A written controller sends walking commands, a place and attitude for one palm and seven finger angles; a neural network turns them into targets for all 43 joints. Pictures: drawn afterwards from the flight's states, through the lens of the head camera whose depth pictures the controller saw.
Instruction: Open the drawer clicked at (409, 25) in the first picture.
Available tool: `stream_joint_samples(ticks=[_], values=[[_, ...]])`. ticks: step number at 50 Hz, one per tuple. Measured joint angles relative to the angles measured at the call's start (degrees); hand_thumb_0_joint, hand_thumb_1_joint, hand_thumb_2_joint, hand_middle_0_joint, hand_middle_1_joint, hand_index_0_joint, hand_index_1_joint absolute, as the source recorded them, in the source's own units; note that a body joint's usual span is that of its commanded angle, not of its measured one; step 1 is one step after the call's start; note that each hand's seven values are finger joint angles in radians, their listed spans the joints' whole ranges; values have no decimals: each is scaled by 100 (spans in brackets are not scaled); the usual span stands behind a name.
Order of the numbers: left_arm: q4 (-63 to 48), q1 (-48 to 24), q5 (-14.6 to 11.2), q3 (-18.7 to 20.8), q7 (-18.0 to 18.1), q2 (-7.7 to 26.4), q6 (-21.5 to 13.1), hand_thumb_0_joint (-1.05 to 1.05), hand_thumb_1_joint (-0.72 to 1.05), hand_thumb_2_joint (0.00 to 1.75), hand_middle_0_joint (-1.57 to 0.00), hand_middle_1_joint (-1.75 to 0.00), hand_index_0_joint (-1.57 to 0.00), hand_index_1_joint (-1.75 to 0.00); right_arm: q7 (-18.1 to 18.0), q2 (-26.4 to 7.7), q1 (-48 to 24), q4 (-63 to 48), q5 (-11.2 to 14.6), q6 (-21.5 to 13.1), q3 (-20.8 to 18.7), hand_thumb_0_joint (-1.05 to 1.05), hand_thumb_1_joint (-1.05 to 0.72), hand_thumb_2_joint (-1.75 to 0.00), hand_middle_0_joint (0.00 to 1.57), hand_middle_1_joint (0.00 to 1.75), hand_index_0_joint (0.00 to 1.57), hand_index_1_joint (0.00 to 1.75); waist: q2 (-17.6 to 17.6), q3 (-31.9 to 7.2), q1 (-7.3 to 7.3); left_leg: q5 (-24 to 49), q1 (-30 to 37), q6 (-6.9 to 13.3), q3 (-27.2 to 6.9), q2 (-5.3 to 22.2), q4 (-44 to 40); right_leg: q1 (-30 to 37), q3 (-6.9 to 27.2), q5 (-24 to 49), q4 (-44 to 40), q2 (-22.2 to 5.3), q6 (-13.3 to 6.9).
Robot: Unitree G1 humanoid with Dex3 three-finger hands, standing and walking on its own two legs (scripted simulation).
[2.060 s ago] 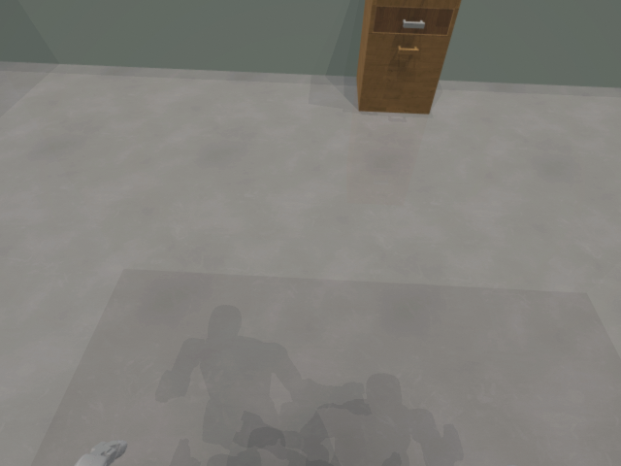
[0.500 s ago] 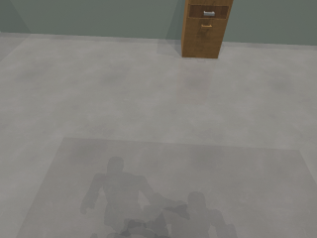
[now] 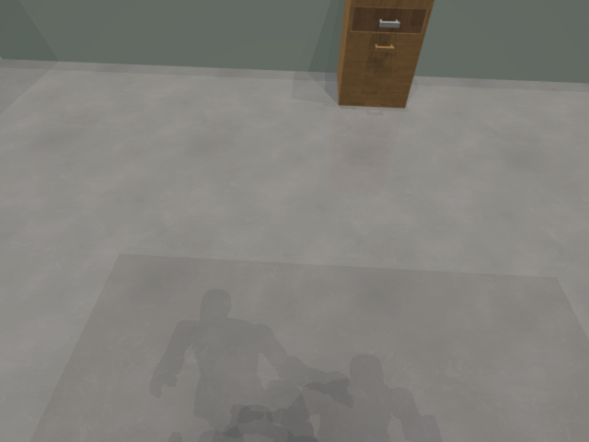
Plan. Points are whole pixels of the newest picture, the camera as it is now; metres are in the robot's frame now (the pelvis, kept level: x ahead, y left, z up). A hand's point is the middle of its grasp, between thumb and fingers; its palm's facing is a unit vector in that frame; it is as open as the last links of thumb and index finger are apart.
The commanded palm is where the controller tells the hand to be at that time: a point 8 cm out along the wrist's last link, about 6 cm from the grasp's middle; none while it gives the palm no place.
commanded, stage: walk to a spot facing it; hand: left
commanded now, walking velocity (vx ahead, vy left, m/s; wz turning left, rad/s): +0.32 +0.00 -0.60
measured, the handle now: (389, 22) +2.17 -0.39 -0.25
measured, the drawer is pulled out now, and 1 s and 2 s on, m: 0.00 0.00 0.00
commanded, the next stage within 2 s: none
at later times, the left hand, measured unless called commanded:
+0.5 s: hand out of the picture +0.10 +0.15 -0.18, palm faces -0.12 -0.97 -0.21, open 7.4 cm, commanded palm none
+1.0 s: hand (229, 284) +0.45 +0.17 -0.19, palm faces -0.31 -0.93 -0.17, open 7.4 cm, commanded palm none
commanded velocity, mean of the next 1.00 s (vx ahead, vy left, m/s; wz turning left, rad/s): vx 0.36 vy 0.00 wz -0.35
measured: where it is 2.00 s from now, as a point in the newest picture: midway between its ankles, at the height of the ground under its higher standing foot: (348, 296)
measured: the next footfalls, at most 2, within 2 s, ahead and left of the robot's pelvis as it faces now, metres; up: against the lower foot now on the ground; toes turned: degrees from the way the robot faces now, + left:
left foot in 0.78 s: +0.41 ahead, +0.05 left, +0.00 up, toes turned -10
right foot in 1.40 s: +0.59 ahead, -0.23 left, +0.00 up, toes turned -36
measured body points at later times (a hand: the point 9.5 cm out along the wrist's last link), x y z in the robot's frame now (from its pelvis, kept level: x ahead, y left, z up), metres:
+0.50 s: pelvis +0.10 -0.04 -0.01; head +0.13 -0.05 +0.44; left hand +0.11 +0.20 -0.16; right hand +0.07 -0.29 -0.17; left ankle +0.09 +0.09 -0.67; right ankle +0.03 -0.11 -0.75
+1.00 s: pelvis +0.34 +0.00 -0.01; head +0.37 +0.02 +0.44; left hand +0.46 +0.22 -0.17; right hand +0.29 -0.24 -0.14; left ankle +0.37 +0.05 -0.75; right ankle +0.26 -0.13 -0.64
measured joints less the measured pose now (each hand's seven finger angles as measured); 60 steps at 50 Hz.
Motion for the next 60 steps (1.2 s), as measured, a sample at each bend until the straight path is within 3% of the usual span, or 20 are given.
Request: stream_joint_samples(ticks=[6, 11, 14, 16, 18, 21, 25, 32, 37, 39, 41, 43, 46, 53, 60], values=[[-67, 294, 26, 48, -6, -159, 146, 1, 91, 90, -20, -30, -20, -30, -17, 160, 160, -77, -68, 77, -11, 0, -91, -90, 20, 30, 20, 30, 10, -162, 81, -311, -101, -18, 178, 91, 386, -163, 172, -214, 347, 94, -21], [-207, 850, 58, 138, -145, -382, 228, 1, 91, 90, -20, -30, -20, -30, 18, 409, 581, -252, -82, 67, -80, 0, -91, -90, 20, 30, 20, 30, -32, -279, 100, -803, -193, -14, 451, 195, 885, -505, 368, -938, 1152, 187, -111], [-235, 1088, 62, 199, -198, -537, 234, 1, 91, 90, -20, -30, -20, -30, 14, 519, 811, -293, -74, -15, -145, 0, -91, -90, 21, 30, 21, 30, -34, -192, 108, -1051, -67, -65, 698, 290, 1018, -852, 41, -1344, 1883, 82, -68], [-263, 1156, 67, 226, -231, -652, 202, 1, 91, 90, -20, -30, -20, -30, -2, 541, 958, -295, -84, -54, -179, 0, -91, -90, 21, 30, 21, 30, 44, -89, 69, -1224, 21, -143, 802, 401, 1145, -956, -222, -1421, 1913, 15, -53], [-338, 1173, 91, 249, -239, -731, 52, 1, 91, 90, -20, -30, -20, -30, -13, 538, 1116, -257, -72, -31, -203, 0, -91, -90, 21, 30, 21, 30, 177, 10, 23, -1537, -226, -155, 756, 598, 1912, -892, -427, -743, 1687, 66, -136], [-390, 1256, 42, 255, -100, -836, -195, 1, 91, 90, -20, -30, -20, -30, 5, 603, 1160, -74, -69, 102, -202, 0, -91, -90, 21, 30, 20, 30, 192, 67, 122, -1588, -1078, -63, 381, 523, 3808, -656, -474, -1032, 1641, 188, -321], [-297, 1573, 57, 215, -1, -1003, -278, 0, 91, 90, -20, -30, -20, -30, 44, 676, 888, -169, -99, 79, -245, 1, -91, -90, 20, 30, 20, 30, 81, 35, 210, -993, -2026, -127, 388, 492, 4609, -105, -199, -855, 818, 271, -330], [6, 1893, 87, 149, 48, -1234, -299, 1, 91, 90, -20, -30, -20, -30, 138, 818, 208, -715, -63, -14, -314, 1, -91, -90, 20, 30, 20, 30, 85, 18, 139, -4, -2951, -241, 401, 629, 3674, 675, 216, -746, -149, 258, -201], [45, 1855, 96, 215, 99, -1142, -302, 1, 91, 90, -20, -30, -20, -30, 196, 972, -68, -883, -35, -103, -263, 0, -91, -90, 20, 30, 20, 30, 7, 70, 247, 193, -2596, -92, 515, 517, 2238, 1117, 352, -1147, -229, 177, -18], [59, 1868, 80, 265, 111, -1071, -304, 1, 91, 90, -20, -30, -20, -30, 173, 1025, -89, -928, -57, -218, -226, 0, -91, -90, 20, 30, 20, 30, -77, 69, 248, 274, -2149, 20, 578, 381, 1649, 1076, 426, -1560, 309, 111, 42], [98, 1686, 23, 338, 99, -966, -228, 1, 91, 90, -20, -30, -20, -30, 118, 1118, -106, -925, -112, -333, -204, 0, -91, -90, 20, 30, 20, 30, -248, 171, 202, -90, -2084, 261, 730, 292, 2013, 452, 421, -1844, 2070, 31, -61], [65, 1503, 11, 365, 91, -882, -172, 1, 91, 90, -20, -30, -20, -30, 76, 1169, 1, -884, -115, -351, -168, 0, -91, -90, 20, 30, 20, 30, -278, 187, 193, -392, -1801, 409, 899, 325, 2031, -376, 348, -1686, 3970, 76, -163], [-65, 1175, 68, 436, 28, -759, -124, 1, 91, 90, -20, -30, -19, -30, -1, 1229, 364, -739, -117, -372, -174, 0, -91, -90, 20, 30, 20, 30, -270, 118, 102, -375, -1193, 438, 1065, 303, 1463, -1377, -16, -1001, 5167, -91, -157], [-515, 531, 142, 551, -56, -702, 10, 0, 92, 90, -19, -30, -19, -30, -146, 1010, 1302, -277, -57, -424, -325, -2, -95, -90, 20, 30, 20, 30, -298, -118, -8, -323, -154, 496, 1344, 58, 285, -2726, -86, 188, 4844, -448, 32], [-484, 211, 143, 473, -133, -876, 140, 0, 92, 90, -19, -30, -19, -30, -157, 1173, 1998, 90, -69, -414, -242, 0, -93, -90, 20, 30, 20, 30, -223, -72, -198, -645, 618, 439, 1535, -71, -209, -2833, -311, 544, 3570, -597, 122]])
